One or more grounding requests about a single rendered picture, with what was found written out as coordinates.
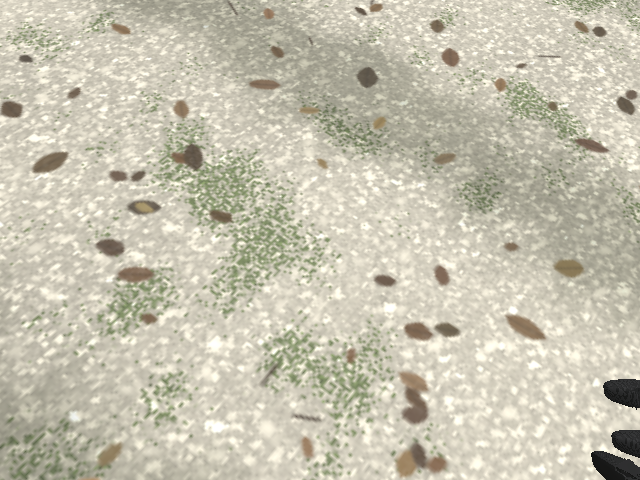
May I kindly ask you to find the robot right hand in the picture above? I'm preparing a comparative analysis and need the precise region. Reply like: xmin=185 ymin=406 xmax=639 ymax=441
xmin=591 ymin=379 xmax=640 ymax=480

